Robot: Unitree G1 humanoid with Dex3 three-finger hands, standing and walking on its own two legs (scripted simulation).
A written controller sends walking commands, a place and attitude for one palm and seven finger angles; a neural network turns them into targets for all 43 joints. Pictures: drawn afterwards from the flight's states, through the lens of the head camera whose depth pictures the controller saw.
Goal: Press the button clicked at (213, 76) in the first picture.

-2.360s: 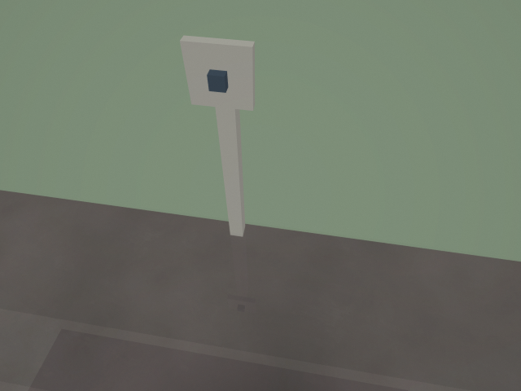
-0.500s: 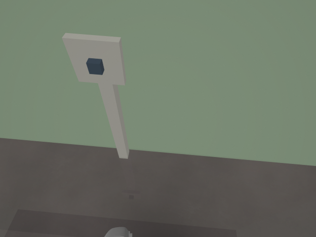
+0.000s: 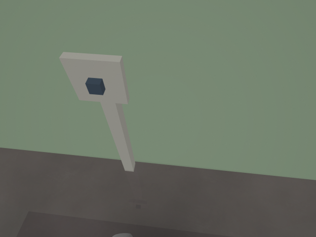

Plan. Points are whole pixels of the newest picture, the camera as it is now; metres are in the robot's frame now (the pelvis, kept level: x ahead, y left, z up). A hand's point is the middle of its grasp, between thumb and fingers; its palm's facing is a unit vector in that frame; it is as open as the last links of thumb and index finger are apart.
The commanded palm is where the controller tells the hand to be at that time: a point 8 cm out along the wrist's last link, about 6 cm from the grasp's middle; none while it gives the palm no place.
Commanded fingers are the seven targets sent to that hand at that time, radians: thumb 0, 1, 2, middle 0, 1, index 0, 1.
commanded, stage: come to a stop and stand still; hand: left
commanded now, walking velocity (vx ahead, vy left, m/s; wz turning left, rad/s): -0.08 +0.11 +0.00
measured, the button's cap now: (96, 85) +0.53 +0.24 +0.05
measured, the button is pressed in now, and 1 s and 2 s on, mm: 0 0 0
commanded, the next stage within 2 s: look again from close up in 1.80 s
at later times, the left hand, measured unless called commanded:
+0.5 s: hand out of the picture +0.00 +0.24 -0.16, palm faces -0.02 -0.96 -0.27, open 7.4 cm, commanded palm none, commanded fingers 0.00 0.90 0.90 -0.20 -0.30 -0.20 -0.30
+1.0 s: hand out of the picture -0.04 +0.19 -0.17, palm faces -0.02 -0.98 -0.18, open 7.3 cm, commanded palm none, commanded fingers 0.00 0.90 0.90 -0.20 -0.30 -0.20 -0.30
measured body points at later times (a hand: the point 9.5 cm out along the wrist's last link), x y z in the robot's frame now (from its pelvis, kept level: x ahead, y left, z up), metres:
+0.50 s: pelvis -0.05 +0.05 +0.00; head -0.06 +0.03 +0.45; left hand +0.00 +0.29 -0.14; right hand -0.02 -0.18 -0.16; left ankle -0.03 +0.13 -0.73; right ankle +0.00 -0.08 -0.73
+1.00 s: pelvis -0.04 +0.03 +0.01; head -0.02 +0.02 +0.45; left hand -0.04 +0.24 -0.15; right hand -0.05 -0.20 -0.16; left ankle -0.03 +0.13 -0.73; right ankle +0.00 -0.08 -0.73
